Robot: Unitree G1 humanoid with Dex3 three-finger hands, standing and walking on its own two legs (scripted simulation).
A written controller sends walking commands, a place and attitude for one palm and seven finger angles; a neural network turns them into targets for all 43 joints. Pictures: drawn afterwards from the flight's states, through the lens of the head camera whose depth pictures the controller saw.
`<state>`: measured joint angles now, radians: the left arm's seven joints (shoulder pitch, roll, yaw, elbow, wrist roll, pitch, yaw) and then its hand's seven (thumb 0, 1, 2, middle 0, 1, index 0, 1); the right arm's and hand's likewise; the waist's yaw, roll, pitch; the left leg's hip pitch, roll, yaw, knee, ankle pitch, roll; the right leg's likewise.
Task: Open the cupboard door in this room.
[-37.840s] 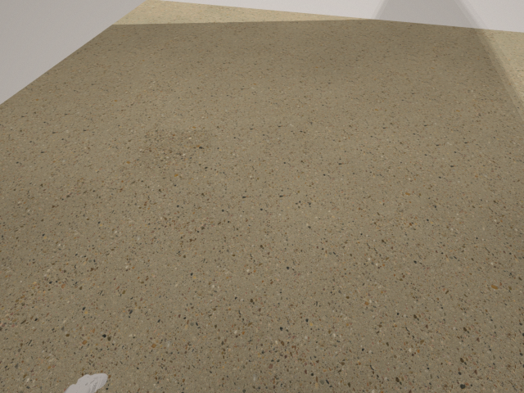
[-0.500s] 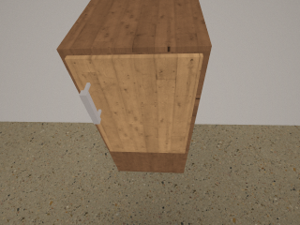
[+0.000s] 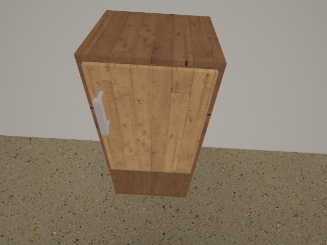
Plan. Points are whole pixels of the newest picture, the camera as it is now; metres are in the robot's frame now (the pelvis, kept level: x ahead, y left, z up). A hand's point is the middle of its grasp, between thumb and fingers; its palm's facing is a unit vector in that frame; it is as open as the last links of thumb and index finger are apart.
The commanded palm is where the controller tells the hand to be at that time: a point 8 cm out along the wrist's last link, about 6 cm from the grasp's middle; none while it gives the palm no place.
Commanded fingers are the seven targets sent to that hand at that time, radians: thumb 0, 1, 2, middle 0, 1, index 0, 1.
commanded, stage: come to a stop and stand still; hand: left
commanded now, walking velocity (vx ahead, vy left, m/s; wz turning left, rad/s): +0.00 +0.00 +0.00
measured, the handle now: (103, 113) +0.53 +0.23 +0.00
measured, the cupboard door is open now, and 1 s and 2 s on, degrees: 0 0 0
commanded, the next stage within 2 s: look again from close up in 0.78 s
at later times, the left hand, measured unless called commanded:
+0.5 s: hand out of the picture +0.00 +0.18 -0.18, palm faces +0.01 -0.99 -0.13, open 7.4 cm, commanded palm none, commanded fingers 0.00 0.90 0.90 -0.20 -0.30 -0.20 -0.30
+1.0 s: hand out of the picture +0.05 +0.21 -0.17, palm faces -0.01 -0.98 -0.18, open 7.4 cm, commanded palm none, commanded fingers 0.00 0.90 0.90 -0.20 -0.30 -0.20 -0.30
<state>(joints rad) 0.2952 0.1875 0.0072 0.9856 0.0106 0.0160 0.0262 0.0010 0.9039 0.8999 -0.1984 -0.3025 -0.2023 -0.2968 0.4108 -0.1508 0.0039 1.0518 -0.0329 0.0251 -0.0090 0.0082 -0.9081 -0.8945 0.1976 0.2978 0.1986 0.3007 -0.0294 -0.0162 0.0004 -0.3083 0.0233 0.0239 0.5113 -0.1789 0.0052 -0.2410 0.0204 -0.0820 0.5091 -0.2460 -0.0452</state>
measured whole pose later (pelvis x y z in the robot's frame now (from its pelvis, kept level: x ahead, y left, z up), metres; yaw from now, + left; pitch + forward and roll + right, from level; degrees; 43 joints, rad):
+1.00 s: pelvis +0.04 +0.04 +0.01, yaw -1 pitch -1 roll +0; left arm 0.29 0.17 -0.02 1.09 0.01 -0.01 0.03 0.00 0.90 0.90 -0.20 -0.30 -0.20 -0.30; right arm 0.27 -0.15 0.02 1.13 -0.01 -0.02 -0.02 0.01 -0.91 -0.89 0.20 0.30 0.20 0.30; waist 0.00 -0.02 0.03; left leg -0.20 -0.03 0.07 0.40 -0.19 0.05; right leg -0.14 -0.03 -0.04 0.40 -0.25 0.01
